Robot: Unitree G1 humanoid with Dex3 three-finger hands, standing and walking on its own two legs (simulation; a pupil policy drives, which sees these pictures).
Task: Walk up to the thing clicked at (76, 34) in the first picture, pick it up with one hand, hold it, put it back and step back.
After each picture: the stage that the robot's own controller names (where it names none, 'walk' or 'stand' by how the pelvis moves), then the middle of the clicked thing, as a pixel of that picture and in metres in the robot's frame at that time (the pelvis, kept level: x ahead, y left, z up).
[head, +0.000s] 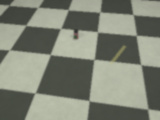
stand; (76, 34) +1.59 +0.05 -0.72
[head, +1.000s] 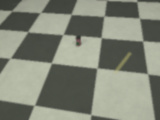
walk; (78, 41) +1.46 +0.12 -0.72
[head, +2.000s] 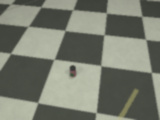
walk; (72, 71) +0.94 +0.13 -0.71
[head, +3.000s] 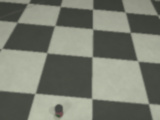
walk; (59, 111) +0.55 +0.14 -0.70
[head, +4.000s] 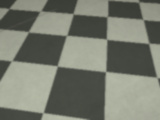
stand; out of the picture +0.37 +0.12 -0.72
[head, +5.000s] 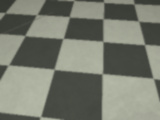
stand; out of the picture +0.36 +0.13 -0.72
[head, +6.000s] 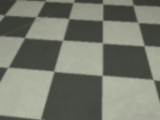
stand; out of the picture +0.35 +0.14 -0.73
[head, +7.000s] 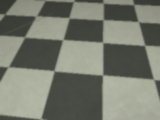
stand; out of the picture +0.35 +0.14 -0.73
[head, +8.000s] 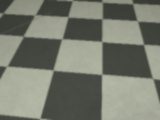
go down; out of the picture +0.35 +0.13 -0.73
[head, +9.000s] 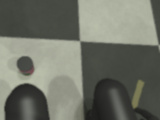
go down; (26, 66) +0.43 +0.19 -0.31
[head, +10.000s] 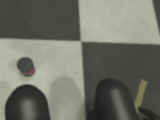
close in; (26, 67) +0.43 +0.20 -0.30
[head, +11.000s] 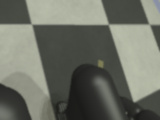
close in; out of the picture +0.41 +0.25 -0.22
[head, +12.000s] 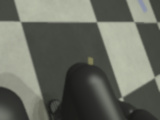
close; out of the picture +0.41 +0.25 -0.22
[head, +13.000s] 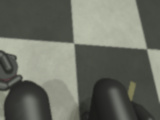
lift; (5, 72) +0.35 +0.25 -0.10
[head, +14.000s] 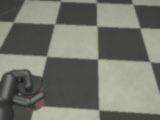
hold; (32, 93) +0.32 +0.17 +0.03
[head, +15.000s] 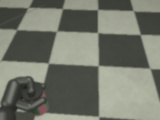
hold; (36, 99) +0.31 +0.17 +0.00
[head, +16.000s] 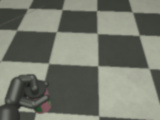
hold; (39, 97) +0.32 +0.16 +0.00
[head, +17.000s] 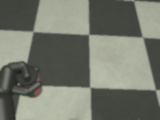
crouch; (30, 83) +0.37 +0.17 -0.06
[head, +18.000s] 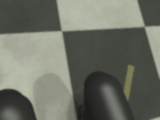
lower; out of the picture +0.46 +0.26 -0.13
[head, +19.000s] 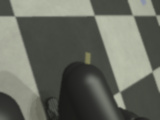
lower; out of the picture +0.43 +0.29 -0.23
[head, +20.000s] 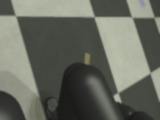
lower; out of the picture +0.43 +0.29 -0.24
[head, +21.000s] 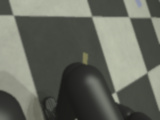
lower; out of the picture +0.44 +0.28 -0.24
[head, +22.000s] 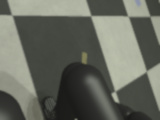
lower; out of the picture +0.44 +0.28 -0.24
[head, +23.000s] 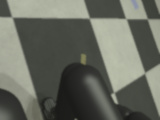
open; out of the picture +0.43 +0.26 -0.24
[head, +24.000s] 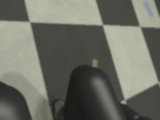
stand; out of the picture +0.43 +0.25 -0.24
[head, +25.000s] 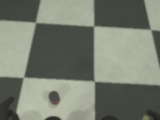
stand; (54, 98) +0.42 +0.15 -0.54
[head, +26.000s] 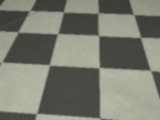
stand; out of the picture +0.39 +0.13 -0.66
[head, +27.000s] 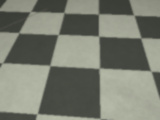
stand; out of the picture +0.39 +0.14 -0.67
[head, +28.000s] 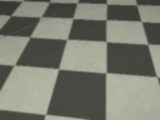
stand; out of the picture +0.41 +0.12 -0.72
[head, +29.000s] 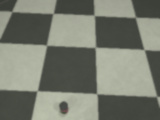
walk; (64, 107) +0.47 +0.12 -0.70
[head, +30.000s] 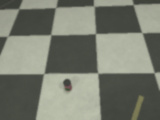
walk; (67, 85) +0.68 +0.17 -0.70
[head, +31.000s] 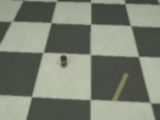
stand; (63, 61) +1.00 +0.17 -0.70
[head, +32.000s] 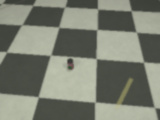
stand; (70, 64) +1.04 +0.12 -0.72
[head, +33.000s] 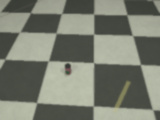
stand; (68, 69) +1.04 +0.14 -0.73
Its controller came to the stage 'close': yes
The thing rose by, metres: 0.71
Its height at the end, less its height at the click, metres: +0.00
